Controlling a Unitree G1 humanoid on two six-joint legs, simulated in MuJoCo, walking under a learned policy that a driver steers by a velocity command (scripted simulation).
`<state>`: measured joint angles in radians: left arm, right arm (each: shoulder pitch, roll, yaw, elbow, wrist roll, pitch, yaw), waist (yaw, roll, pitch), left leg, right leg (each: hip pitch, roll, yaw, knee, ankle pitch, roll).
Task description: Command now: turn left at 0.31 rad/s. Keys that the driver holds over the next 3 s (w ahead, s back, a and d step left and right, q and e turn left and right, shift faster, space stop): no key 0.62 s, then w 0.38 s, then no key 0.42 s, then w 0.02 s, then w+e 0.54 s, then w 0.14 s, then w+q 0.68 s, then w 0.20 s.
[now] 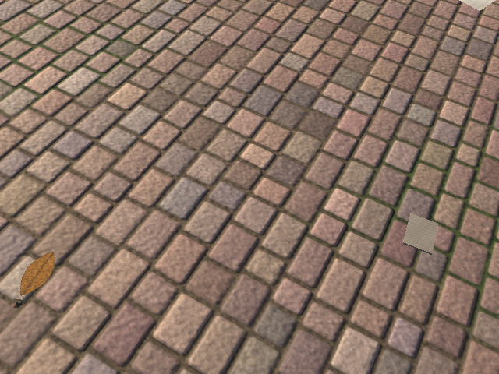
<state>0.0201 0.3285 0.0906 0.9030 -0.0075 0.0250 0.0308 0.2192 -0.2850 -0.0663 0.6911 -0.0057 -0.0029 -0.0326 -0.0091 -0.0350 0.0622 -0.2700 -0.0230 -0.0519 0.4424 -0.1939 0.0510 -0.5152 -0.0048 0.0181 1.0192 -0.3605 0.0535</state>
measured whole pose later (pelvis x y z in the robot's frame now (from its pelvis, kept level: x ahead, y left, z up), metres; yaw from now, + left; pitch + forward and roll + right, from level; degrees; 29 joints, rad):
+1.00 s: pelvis +0.11 +0.00 +0.00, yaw +2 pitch +0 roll -1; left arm 0.20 0.30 0.04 1.01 -0.04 -0.07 -0.01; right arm 0.35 -0.25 -0.06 0.99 0.01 -0.10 0.01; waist -0.02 -0.04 0.01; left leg -0.12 -0.03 0.02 0.42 -0.29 0.05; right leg -0.39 -0.02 0.01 1.04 -0.38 -0.06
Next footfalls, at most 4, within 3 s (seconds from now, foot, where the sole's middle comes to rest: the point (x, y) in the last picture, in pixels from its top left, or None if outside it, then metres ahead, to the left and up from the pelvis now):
0.20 right None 0.06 -0.15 -0.78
1.28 right None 0.40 -0.10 -0.78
1.66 left None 0.35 0.12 -0.78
2.12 right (314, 319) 0.59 -0.22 -0.78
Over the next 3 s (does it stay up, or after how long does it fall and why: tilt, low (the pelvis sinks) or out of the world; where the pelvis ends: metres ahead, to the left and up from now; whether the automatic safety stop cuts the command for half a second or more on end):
stays up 0.96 -0.15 0.00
